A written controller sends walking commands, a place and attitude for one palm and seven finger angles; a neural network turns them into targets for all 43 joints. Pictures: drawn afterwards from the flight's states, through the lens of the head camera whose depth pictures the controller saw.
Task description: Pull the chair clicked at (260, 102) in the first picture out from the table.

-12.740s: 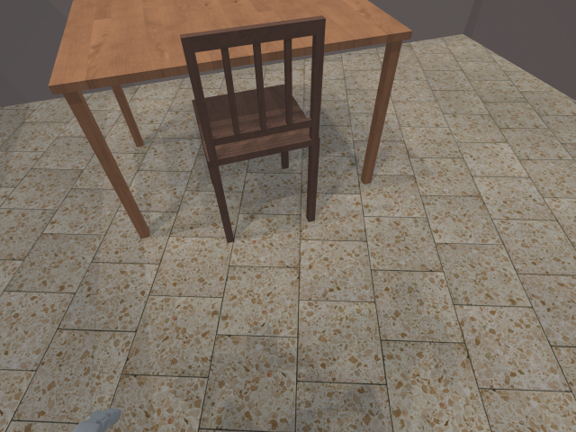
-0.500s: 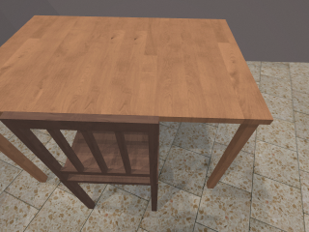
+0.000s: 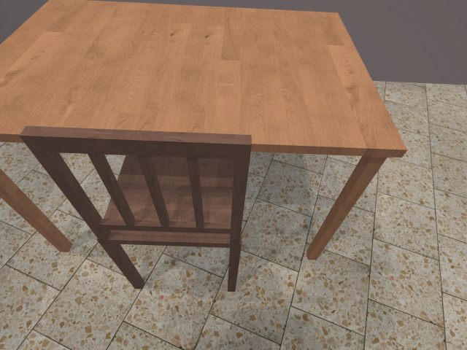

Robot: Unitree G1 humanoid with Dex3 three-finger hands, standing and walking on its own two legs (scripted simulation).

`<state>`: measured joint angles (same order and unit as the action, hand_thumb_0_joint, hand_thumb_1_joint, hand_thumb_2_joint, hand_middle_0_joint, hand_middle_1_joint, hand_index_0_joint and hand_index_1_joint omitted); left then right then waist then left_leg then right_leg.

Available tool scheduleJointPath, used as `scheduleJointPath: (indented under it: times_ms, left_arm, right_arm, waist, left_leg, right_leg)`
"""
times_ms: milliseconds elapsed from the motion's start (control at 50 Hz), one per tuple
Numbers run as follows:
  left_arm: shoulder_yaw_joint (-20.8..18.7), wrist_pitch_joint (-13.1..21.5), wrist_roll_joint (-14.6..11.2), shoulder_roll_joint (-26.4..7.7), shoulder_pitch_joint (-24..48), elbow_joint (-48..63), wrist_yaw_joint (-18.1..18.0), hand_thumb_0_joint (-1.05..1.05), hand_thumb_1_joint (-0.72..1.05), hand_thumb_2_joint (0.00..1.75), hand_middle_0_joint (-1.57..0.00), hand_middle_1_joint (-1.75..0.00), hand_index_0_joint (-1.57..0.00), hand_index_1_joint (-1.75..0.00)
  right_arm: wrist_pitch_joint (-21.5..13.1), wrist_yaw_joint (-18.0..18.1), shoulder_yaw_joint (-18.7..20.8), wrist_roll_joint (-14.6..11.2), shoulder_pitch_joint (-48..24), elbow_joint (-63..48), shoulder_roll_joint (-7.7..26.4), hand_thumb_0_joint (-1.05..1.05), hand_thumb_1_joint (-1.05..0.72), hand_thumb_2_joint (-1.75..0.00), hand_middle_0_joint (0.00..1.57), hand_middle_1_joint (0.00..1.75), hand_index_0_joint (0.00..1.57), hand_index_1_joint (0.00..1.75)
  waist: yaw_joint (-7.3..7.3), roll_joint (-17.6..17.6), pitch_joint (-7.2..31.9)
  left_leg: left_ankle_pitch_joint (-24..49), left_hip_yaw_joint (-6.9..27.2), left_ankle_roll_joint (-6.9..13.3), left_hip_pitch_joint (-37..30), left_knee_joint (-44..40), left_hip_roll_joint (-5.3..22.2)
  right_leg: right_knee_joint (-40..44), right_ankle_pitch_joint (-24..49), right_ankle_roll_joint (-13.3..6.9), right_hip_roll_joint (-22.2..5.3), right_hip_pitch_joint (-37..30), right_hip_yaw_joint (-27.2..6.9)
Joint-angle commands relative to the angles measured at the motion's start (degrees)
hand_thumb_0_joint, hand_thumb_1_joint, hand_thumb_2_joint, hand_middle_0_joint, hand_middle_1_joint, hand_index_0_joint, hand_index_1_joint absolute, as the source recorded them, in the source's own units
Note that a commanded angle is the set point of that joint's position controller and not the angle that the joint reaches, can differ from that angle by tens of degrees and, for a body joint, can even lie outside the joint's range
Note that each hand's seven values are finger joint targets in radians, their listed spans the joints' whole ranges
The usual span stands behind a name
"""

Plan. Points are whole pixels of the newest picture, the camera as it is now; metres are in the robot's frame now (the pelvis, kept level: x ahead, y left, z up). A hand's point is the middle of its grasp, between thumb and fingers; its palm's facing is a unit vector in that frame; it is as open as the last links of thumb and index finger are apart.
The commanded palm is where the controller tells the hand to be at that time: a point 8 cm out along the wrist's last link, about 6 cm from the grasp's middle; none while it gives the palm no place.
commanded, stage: come to a stop and stand still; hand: left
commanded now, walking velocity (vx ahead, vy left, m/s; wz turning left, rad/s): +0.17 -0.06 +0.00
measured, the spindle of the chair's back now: (156, 193) +0.44 +0.20 -0.07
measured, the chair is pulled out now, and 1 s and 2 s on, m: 0.00 0.00 0.00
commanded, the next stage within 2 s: look again from close up in 1.32 s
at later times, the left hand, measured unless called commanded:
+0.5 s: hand out of the picture -0.02 +0.14 -0.17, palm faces -0.02 -0.99 -0.15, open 7.4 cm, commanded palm none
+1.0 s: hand out of the picture -0.02 +0.21 -0.17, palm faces -0.01 -0.98 -0.19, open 7.4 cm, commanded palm none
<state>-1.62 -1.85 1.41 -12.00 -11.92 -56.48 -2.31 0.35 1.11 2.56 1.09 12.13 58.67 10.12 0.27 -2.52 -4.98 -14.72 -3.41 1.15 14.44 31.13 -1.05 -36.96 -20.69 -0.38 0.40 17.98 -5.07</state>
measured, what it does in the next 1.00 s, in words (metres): steps on the spot: right foot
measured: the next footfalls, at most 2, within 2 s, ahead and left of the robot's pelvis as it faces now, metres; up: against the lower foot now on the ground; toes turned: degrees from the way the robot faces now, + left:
right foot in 0.22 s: -0.02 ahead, -0.09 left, +0.00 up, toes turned -2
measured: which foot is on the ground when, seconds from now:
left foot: down 0.00-1.00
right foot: up 0.00-0.20, down 0.22-1.00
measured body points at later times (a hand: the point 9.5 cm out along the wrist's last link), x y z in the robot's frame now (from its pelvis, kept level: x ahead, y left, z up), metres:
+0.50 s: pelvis +0.00 +0.00 +0.00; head +0.02 +0.00 +0.45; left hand -0.02 +0.20 -0.16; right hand -0.01 -0.23 -0.15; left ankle +0.01 +0.11 -0.73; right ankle -0.07 -0.10 -0.73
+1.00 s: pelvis -0.01 +0.03 +0.01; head -0.01 +0.04 +0.46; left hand -0.02 +0.26 -0.15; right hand +0.02 -0.20 -0.14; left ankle +0.01 +0.11 -0.73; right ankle -0.07 -0.10 -0.73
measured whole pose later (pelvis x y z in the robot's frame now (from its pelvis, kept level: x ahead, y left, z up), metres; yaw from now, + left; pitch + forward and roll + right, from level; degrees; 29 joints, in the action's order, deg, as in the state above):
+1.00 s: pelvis -0.01 +0.03 +0.01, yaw -1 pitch -1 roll +0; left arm 0.9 0.2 1.2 -10.6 -19.4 -59.6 -2.2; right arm -0.5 0.8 -0.4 0.5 14.1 60.5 9.6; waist -0.3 -1.5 -1.3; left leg -12.8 -3.9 3.4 14.5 28.1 -1.7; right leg -26.4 -18.9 1.0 -0.8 6.5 -0.5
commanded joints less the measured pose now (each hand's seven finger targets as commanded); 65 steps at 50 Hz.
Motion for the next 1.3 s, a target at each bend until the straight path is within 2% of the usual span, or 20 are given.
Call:
scheduleJointPath:
  times_ms: [0,60,120,160,180,200,220,240,260,300,320,340,360,420,440,520,620,820,1020,1280]
  left_arm:
    - [-0.7,0.5,0.5,-3.2,-6.4,1.0,0.2,0.00,0.90,0.90,-0.20,-0.30,-0.20,-0.30]
    - [-0.4,0.9,0.3,-1.6,-7.9,0.6,0.7,0.00,0.90,0.90,-0.20,-0.30,-0.20,-0.30]
    - [0.3,2.3,-0.2,-0.2,-7.7,0.2,0.8,0.00,0.90,0.90,-0.20,-0.30,-0.20,-0.30]
    - [0.6,3.0,-0.4,-0.7,-9.1,-1.1,0.3,0.00,0.90,0.90,-0.20,-0.30,-0.20,-0.30]
    - [0.5,3.3,-0.4,-2.1,-9.6,-1.6,0.0,0.00,0.90,0.90,-0.20,-0.30,-0.20,-0.30]
    - [0.5,3.3,-0.5,-3.4,-9.5,-1.9,-0.1,0.00,0.90,0.90,-0.20,-0.30,-0.20,-0.30]
    - [0.5,3.3,-0.5,-4.1,-9.4,-2.1,0.0,0.00,0.90,0.90,-0.20,-0.30,-0.20,-0.30]
    - [0.4,3.8,-0.7,-3.5,-9.2,-2.7,0.0,0.00,0.90,0.90,-0.20,-0.30,-0.20,-0.30]
    - [0.7,3.8,-0.9,-2.5,-8.7,-3.2,-0.1,0.00,0.90,0.90,-0.20,-0.30,-0.20,-0.30]
    - [1.1,3.8,-0.9,-1.6,-8.6,-3.8,-0.2,0.00,0.90,0.90,-0.20,-0.30,-0.20,-0.30]
    - [0.5,5.0,0.4,-2.2,-14.0,-5.7,-2.4,0.00,0.90,0.90,-0.20,-0.30,-0.20,-0.30]
    - [0.2,5.4,-0.2,-5.2,-12.4,-4.0,-2.4,0.00,0.90,0.90,-0.20,-0.30,-0.20,-0.30]
    - [0.7,5.5,-0.8,-4.3,-12.8,-3.8,-1.8,0.00,0.90,0.90,-0.20,-0.30,-0.20,-0.30]
    - [1.0,5.4,-1.0,-2.3,-12.9,-3.8,-1.4,0.00,0.90,0.90,-0.20,-0.30,-0.20,-0.30]
    - [1.2,5.0,-0.9,-2.2,-13.2,-3.6,-1.3,0.00,0.90,0.90,-0.20,-0.30,-0.20,-0.30]
    - [1.3,3.7,-0.5,-1.0,-12.2,-3.0,-1.0,0.00,0.90,0.90,-0.20,-0.30,-0.20,-0.30]
    - [1.6,3.1,-0.5,-1.2,-11.5,-2.3,-0.8,0.00,0.90,0.90,-0.20,-0.30,-0.20,-0.30]
    - [1.7,3.0,-0.5,-2.8,-11.0,-1.0,-0.5,0.00,0.90,0.90,-0.20,-0.30,-0.20,-0.30]
    - [1.9,2.9,-0.4,-3.2,-11.8,-1.7,-0.3,0.00,0.90,0.90,-0.20,-0.30,-0.20,-0.30]
    - [2.0,3.1,-0.3,-2.7,-13.2,-3.5,-0.5,0.00,0.90,0.90,-0.20,-0.30,-0.20,-0.30]
  right_arm:
    - [-0.6,-0.5,0.2,0.4,0.2,-2.4,6.9,0.00,-0.90,-0.90,0.20,0.30,0.20,0.30]
    - [-0.5,-0.4,0.4,0.7,0.9,-1.8,7.5,0.00,-0.90,-0.90,0.20,0.30,0.20,0.30]
    - [-0.2,-0.2,0.4,0.6,6.0,0.4,6.5,0.00,-0.90,-0.90,0.20,0.30,0.20,0.30]
    - [-0.4,0.1,0.1,-0.1,8.2,1.4,4.3,0.00,-0.90,-0.90,0.20,0.30,0.20,0.30]
    - [-0.7,0.2,-0.3,-0.4,8.5,1.5,2.9,0.00,-0.90,-0.90,0.20,0.30,0.20,0.30]
    - [-1.1,0.1,-0.7,-0.5,8.5,1.4,1.9,0.00,-0.90,-0.90,0.20,0.30,0.20,0.30]
    - [-1.6,-0.1,-0.8,-0.5,8.7,1.7,1.6,0.00,-0.90,-0.90,0.20,0.30,0.20,0.30]
    - [-1.4,0.1,-1.0,-0.5,7.8,2.0,0.9,0.00,-0.90,-0.90,0.20,0.30,0.20,0.30]
    - [-1.3,0.3,-1.0,-0.5,6.5,2.5,1.7,0.00,-0.90,-0.90,0.20,0.30,0.20,0.30]
    - [-1.4,0.6,-1.2,-0.7,7.8,4.0,1.5,0.00,-0.90,-0.90,0.20,0.30,0.20,0.30]
    - [-2.1,0.4,-1.2,-0.5,3.4,0.1,4.7,0.00,-0.90,-0.90,0.20,0.30,0.20,0.30]
    - [-1.8,0.3,-1.8,-0.6,3.6,-1.9,3.3,0.00,-0.90,-0.90,0.20,0.30,0.20,0.30]
    - [-2.1,0.6,-1.9,-0.3,6.9,-0.3,0.5,0.00,-0.90,-0.90,0.20,0.30,0.20,0.30]
    - [-2.5,1.1,-1.6,-0.8,9.1,0.8,2.3,0.00,-0.90,-0.90,0.20,0.30,0.20,0.30]
    - [-2.5,1.1,-1.6,-0.7,8.6,0.9,2.6,0.00,-0.90,-0.90,0.20,0.30,0.20,0.30]
    - [-1.7,1.1,-1.4,-0.6,6.7,0.3,2.9,0.00,-0.90,-0.90,0.20,0.30,0.20,0.30]
    - [-1.6,0.7,-1.5,-0.5,5.2,-0.3,3.9,0.00,-0.90,-0.90,0.20,0.30,0.20,0.30]
    - [-1.9,0.3,-1.6,-0.6,4.1,-1.4,6.0,0.00,-0.90,-0.90,0.20,0.30,0.20,0.30]
    - [-1.9,-0.1,-1.8,-0.8,3.8,-0.4,6.6,0.00,-0.90,-0.90,0.20,0.30,0.20,0.30]
    - [-2.1,0.0,-2.0,-1.0,4.8,1.9,6.1,0.00,-0.90,-0.90,0.20,0.30,0.20,0.30]
  waist:
    - [-2.18,12.8,-0.6]
    - [-2.10,9.6,-2.4]
    - [-0.43,7.5,-1.4]
    - [0.18,2.5,-0.6]
    - [0.45,-1.1,0.2]
    - [0.71,-2.9,1.5]
    - [1.02,0.1,3.7]
    - [0.71,-6.1,5.0]
    - [0.61,-7.5,2.8]
    - [1.15,-3.1,1.9]
    - [-0.94,-2.3,1.5]
    - [1.26,1.3,1.2]
    - [1.90,1.4,5.1]
    - [1.51,-0.6,9.6]
    - [0.75,1.7,9.5]
    - [0.43,3.4,1.0]
    - [-0.15,3.3,-1.8]
    - [-0.34,2.1,2.5]
    - [-0.60,2.5,1.4]
    - [-0.63,2.0,2.1]
  left_leg:
    - [-24.1,19.5,7.2,13.1,-24.3,15.1]
    - [-21.5,17.0,7.3,10.6,-22.1,14.4]
    - [-16.2,14.6,5.7,3.2,-17.0,12.3]
    - [-5.2,9.9,3.4,0.7,-9.1,8.3]
    - [0.1,6.0,1.8,1.5,-4.2,5.8]
    - [1.7,3.3,0.8,1.1,-2.4,4.2]
    - [3.7,2.6,0.6,-1.6,-2.5,3.7]
    - [5.1,2.0,0.0,-1.5,-1.2,3.8]
    - [4.9,1.9,-0.5,-2.0,-1.5,4.1]
    - [9.1,3.3,-0.2,-6.1,-4.6,5.3]
    - [11.8,3.4,-0.5,-1.7,6.4,6.5]
    - [4.8,2.5,-1.0,1.1,5.2,4.5]
    - [0.3,1.2,0.1,-0.9,2.1,3.1]
    - [11.7,3.7,0.7,-3.0,0.9,4.8]
    - [14.9,3.2,0.8,-4.2,1.3,5.4]
    - [11.2,5.7,0.9,-1.1,-2.0,6.4]
    - [6.7,7.4,1.5,0.4,-5.3,6.4]
    - [8.1,8.6,2.0,-3.1,-7.9,6.6]
    - [4.0,9.2,2.0,-2.9,-11.1,6.7]
    - [6.9,8.9,2.0,-4.7,-12.2,6.6]
  right_leg:
    - [-12.1,-5.6,-0.4,0.3,-4.5,4.1]
    - [-11.2,-7.4,-0.7,-0.2,-1.4,5.6]
    - [7.3,-4.0,-0.6,-0.6,-3.3,6.9]
    - [18.3,3.5,-1.1,-2.2,-6.2,2.6]
    - [19.9,6.2,-2.2,-5.4,-7.7,-2.5]
    - [19.6,10.7,-3.6,-8.2,-8.4,-4.1]
    - [17.8,14.6,-4.1,-9.1,-8.4,-3.3]
    - [17.5,18.8,-3.9,-7.9,-10.1,-3.6]
    - [17.5,21.1,-4.1,-8.1,-8.2,-3.4]
    - [16.3,22.3,-3.2,-6.6,-5.9,-1.3]
    - [16.5,43.8,0.0,-8.4,-5.6,-4.5]
    - [15.1,55.4,-0.8,-11.6,-9.0,-4.5]
    - [11.6,58.7,-1.2,-11.5,-11.7,-3.2]
    - [8.9,49.7,-3.1,-7.7,-13.6,-0.4]
    - [9.0,45.6,-2.9,-7.1,-12.6,-0.1]
    - [12.1,21.0,-3.0,-5.1,-5.3,-0.1]
    - [14.0,9.2,-2.4,-4.2,-3.6,0.2]
    - [14.6,9.3,-1.5,-4.9,-5.4,0.9]
    - [15.9,7.3,-0.8,-5.4,-5.1,1.6]
    - [16.7,9.3,-0.4,-6.0,-6.2,2.2]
